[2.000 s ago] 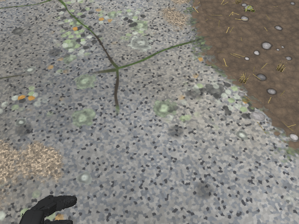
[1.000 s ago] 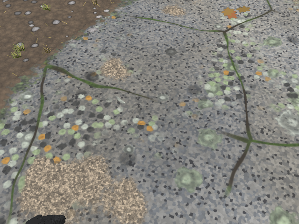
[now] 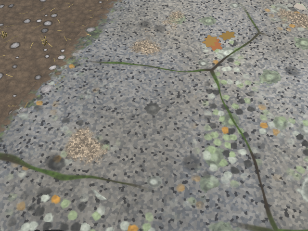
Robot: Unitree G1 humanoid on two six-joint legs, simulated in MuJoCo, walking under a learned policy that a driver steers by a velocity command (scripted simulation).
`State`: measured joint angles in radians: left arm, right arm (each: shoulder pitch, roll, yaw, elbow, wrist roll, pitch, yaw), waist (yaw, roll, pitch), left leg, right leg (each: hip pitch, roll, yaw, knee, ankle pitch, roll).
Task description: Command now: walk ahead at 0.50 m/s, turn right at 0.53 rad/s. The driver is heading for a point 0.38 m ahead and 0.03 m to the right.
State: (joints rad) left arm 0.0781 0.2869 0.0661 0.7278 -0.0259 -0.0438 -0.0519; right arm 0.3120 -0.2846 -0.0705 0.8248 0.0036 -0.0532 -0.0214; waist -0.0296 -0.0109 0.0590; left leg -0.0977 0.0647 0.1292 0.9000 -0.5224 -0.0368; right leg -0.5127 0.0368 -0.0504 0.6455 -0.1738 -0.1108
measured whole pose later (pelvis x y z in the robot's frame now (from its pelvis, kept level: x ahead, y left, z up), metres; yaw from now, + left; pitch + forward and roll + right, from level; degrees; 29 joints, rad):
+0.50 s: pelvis +0.27 +0.02 +0.01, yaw -14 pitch +2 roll +1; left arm 0.30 0.30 0.06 0.77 -0.01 -0.02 0.02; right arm 0.05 -0.25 -0.04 0.68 -0.03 -0.11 0.03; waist 0.05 -0.02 0.05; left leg -0.47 -0.04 0.01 0.52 -0.09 0.03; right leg -0.30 0.11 0.18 1.05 -0.58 0.02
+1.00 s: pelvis +0.36 -0.01 +0.02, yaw -15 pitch -1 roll +1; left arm 0.23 0.23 0.03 0.80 0.01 0.00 0.03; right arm 0.16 -0.24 -0.02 0.87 -0.01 -0.02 0.01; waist -0.01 0.00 0.02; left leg -0.27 -0.01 0.01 0.53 -0.24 0.00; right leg -0.23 -0.01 0.05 0.57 -0.32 0.02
